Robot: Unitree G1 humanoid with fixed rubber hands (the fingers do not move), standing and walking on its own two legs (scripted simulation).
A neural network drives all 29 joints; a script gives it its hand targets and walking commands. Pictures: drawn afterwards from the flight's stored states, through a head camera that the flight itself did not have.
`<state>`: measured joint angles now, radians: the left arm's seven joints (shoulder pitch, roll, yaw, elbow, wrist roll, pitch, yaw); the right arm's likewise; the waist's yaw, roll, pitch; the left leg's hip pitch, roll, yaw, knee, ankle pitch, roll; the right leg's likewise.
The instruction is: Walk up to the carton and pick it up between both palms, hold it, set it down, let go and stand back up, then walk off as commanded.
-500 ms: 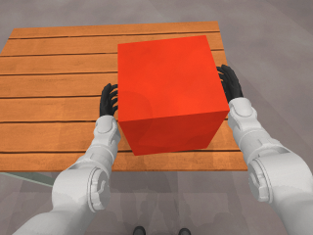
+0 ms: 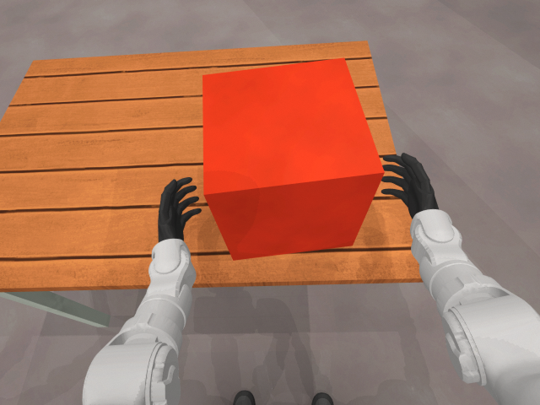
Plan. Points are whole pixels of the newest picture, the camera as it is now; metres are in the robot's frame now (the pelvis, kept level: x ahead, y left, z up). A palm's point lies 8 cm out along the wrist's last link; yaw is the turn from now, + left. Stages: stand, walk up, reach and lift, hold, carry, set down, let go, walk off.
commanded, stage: set down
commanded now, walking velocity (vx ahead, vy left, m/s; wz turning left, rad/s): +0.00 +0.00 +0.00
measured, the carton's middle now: (284, 167) +0.49 +0.02 -0.01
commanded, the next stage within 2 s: none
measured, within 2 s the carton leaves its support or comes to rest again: neither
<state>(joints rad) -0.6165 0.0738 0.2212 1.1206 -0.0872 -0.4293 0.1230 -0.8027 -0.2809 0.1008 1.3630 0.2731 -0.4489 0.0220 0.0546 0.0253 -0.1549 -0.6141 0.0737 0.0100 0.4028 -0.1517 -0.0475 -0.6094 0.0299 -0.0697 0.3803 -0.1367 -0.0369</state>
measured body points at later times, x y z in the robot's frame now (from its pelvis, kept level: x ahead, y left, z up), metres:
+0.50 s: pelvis -0.02 +0.00 +0.00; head +0.06 +0.00 +0.44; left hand +0.33 +0.21 -0.01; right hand +0.38 -0.21 -0.01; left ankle +0.00 +0.15 -0.74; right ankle +0.01 -0.09 -0.74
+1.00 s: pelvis -0.02 +0.00 +0.00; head +0.00 +0.02 +0.45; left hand +0.26 +0.22 +0.00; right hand +0.30 -0.23 +0.00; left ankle +0.00 +0.15 -0.74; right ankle +0.01 -0.09 -0.74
